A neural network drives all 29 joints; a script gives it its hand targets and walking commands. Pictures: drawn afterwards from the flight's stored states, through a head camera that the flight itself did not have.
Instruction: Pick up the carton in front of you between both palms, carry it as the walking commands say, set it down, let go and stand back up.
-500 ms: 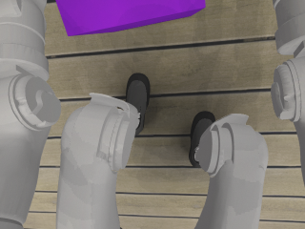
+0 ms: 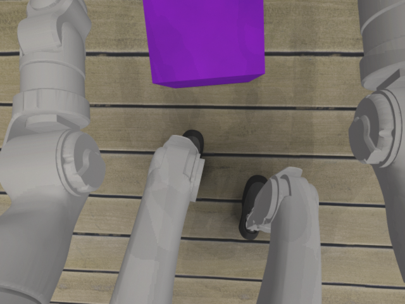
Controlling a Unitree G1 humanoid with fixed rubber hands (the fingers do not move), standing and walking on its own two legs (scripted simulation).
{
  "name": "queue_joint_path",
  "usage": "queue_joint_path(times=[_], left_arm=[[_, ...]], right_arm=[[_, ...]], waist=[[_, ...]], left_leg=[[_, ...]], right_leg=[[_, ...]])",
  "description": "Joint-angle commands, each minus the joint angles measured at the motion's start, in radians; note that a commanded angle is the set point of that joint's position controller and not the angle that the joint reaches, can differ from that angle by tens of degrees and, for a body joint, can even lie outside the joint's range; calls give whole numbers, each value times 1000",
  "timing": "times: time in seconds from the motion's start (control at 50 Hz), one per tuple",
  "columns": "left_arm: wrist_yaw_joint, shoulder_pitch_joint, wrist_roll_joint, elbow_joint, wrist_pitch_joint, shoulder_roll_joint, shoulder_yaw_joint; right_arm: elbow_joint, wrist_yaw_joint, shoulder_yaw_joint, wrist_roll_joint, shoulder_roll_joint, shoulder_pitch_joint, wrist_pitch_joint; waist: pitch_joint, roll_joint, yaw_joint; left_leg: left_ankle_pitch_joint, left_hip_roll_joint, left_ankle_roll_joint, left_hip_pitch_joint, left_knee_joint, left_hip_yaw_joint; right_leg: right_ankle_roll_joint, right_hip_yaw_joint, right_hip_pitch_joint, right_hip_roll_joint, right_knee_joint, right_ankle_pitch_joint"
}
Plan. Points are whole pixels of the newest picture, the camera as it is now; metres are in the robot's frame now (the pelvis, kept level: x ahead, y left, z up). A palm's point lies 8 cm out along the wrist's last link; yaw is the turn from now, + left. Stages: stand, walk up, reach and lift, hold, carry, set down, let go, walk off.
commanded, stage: set down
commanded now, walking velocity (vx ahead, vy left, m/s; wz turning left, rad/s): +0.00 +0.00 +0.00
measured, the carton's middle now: (206, 37) +0.52 +0.14 -0.34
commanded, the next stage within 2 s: let go in 0.48 s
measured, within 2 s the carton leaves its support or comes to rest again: neither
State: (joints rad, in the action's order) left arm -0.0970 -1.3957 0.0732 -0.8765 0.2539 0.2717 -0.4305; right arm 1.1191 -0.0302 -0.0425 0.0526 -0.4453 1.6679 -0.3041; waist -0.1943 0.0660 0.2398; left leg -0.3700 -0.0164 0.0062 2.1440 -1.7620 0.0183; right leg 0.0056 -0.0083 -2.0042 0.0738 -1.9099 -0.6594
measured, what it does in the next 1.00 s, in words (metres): rises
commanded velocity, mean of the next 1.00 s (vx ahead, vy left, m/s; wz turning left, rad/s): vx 0.00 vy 0.00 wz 0.00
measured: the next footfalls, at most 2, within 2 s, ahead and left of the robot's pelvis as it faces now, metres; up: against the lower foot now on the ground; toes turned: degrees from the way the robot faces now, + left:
none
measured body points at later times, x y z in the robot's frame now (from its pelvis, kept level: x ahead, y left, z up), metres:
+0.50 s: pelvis +0.03 +0.01 +0.14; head +0.36 +0.05 +0.44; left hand +0.50 +0.34 +0.04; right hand +0.65 -0.03 +0.05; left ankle +0.15 +0.12 -0.43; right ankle +0.07 -0.11 -0.43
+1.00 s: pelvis +0.07 +0.03 +0.25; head +0.29 +0.06 +0.64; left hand +0.39 +0.31 +0.15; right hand +0.49 -0.09 +0.15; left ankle +0.15 +0.12 -0.43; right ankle +0.07 -0.11 -0.43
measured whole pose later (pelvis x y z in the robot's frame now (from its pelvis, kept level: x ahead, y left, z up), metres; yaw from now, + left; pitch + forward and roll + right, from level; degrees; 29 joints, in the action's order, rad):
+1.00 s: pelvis +0.07 +0.03 +0.25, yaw -1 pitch +29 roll -2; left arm 0.15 -0.41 -0.04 -0.54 0.13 0.23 -0.18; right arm 0.59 -0.16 -0.22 -0.14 -0.06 0.57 -0.17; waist -0.01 0.02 0.15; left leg -0.19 0.00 -0.04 1.08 -0.77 -0.03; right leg -0.04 0.07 -0.96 0.04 -0.82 -0.36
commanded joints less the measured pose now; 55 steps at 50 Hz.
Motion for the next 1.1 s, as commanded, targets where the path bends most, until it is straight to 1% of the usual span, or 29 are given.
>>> queue_joint_path(times=[0.0, 0.04, 0.08, 0.12, 0.16, 0.22, 0.28, 0.38, 0.44, 0.5, 0.54, 0.58, 0.64, 0.68, 0.74, 0.8, 0.84, 0.9, 1.0, 1.08], left_arm=[[11, -191, -3, 196, -3, 159, -25], [16, -156, 4, 221, 8, 164, -30], [21, -124, 10, 241, 19, 167, -33], [26, -91, 14, 258, 28, 168, -38], [30, -63, 15, 270, 35, 165, -41], [39, -34, 12, 280, 43, 153, -40], [47, -13, 0, 281, 44, 135, -38], [57, 20, -31, 278, 31, 107, -46], [60, 40, -51, 269, 19, 90, -57], [74, 87, -79, 264, 4, 64, -62], [92, 145, -93, 272, -7, 51, -50], [116, 222, -108, 291, -22, 48, -32], [156, 364, -141, 342, -50, 54, -5], [183, 460, -157, 378, -65, 59, 21], [218, 571, -164, 420, -83, 77, 72], [239, 689, -151, 431, -100, 85, 127], [246, 774, -137, 425, -113, 80, 163], [250, 898, -118, 427, -135, 68, 217], [230, 1120, -85, 460, -176, 35, 297], [204, 1250, -62, 522, -197, 22, 345]], right_arm=[[-183, -5, -1, -8, -77, 282, 7], [-223, -6, 11, -7, -62, 278, -5], [-255, -4, 17, -8, -51, 269, -17], [-285, -2, 16, -13, -46, 257, -26], [-303, 0, 8, -23, -45, 241, -33], [-295, 5, -14, -41, -41, 201, -42], [-269, 13, -38, -56, -38, 155, -42], [-234, 32, -62, -72, -32, 105, -22], [-210, 44, -73, -82, -25, 85, -7], [-194, 48, -104, -111, -1, 24, 8], [-206, 39, -131, -136, 25, -49, 18], [-245, 19, -159, -162, 64, -147, 29], [-358, -28, -189, -193, 143, -309, 51], [-446, -66, -198, -201, 205, -422, 65], [-573, -114, -195, -199, 273, -552, 84], [-657, -140, -182, -191, 309, -667, 107], [-675, -146, -178, -192, 323, -749, 123], [-658, -137, -179, -195, 326, -885, 148], [-592, -98, -166, -181, 311, -1130, 208], [-582, -72, -156, -164, 287, -1267, 248]], waist=[[1278, 104, 108], [1327, 144, 119], [1365, 173, 122], [1391, 191, 119], [1402, 196, 110], [1380, 182, 93], [1337, 151, 80], [1283, 102, 79], [1241, 93, 81], [1216, 89, 68], [1240, 83, 56], [1281, 73, 44], [1326, 58, 28], [1319, 50, 14], [1227, 24, 0], [1103, 7, -13], [1017, 0, -27], [902, -26, -51], [780, -104, -77], [694, -137, -87]], left_leg=[[450, 55, 20, -1023, 132, -101], [477, 60, 17, -1015, 171, -109], [505, 65, 16, -1018, 207, -114], [535, 68, 16, -1031, 242, -115], [556, 70, 19, -1052, 280, -114], [569, 70, 25, -1093, 342, -111], [570, 67, 30, -1149, 409, -105], [589, 62, 34, -1267, 516, -93], [588, 57, 34, -1310, 576, -86], [581, 54, 34, -1343, 631, -85], [611, 53, 33, -1387, 662, -87], [666, 53, 29, -1453, 690, -87], [735, 57, 20, -1548, 733, -83], [735, 59, 12, -1600, 767, -80], [676, 56, 0, -1668, 828, -68], [596, 48, -8, -1735, 889, -49], [530, 41, -10, -1777, 929, -35], [464, 28, -6, -1855, 984, -6], [486, 9, 11, -2046, 1053, 68], [504, 4, 23, -2132, 1103, 89]], right_leg=[[-12, -37, 273, 57, 303, 179], [-19, -34, 358, 60, 335, 223], [-24, -33, 427, 62, 365, 266], [-29, -33, 477, 64, 397, 304], [-32, -33, 511, 66, 433, 330], [-34, -31, 534, 67, 498, 344], [-33, -26, 533, 66, 570, 339], [-31, -19, 542, 63, 689, 331], [-30, -13, 563, 61, 752, 329], [-33, -6, 612, 58, 811, 347], [-37, -4, 667, 58, 847, 392], [-43, -2, 726, 61, 883, 451], [-54, 6, 832, 65, 939, 537], [-62, 10, 902, 63, 982, 562], [-68, 11, 959, 58, 1052, 511], [-68, 9, 986, 50, 1119, 415], [-65, 9, 998, 41, 1159, 351], [-53, 10, 1007, 27, 1203, 291], [-31, 10, 1007, 16, 1247, 287], [-14, 17, 1081, 11, 1299, 296]])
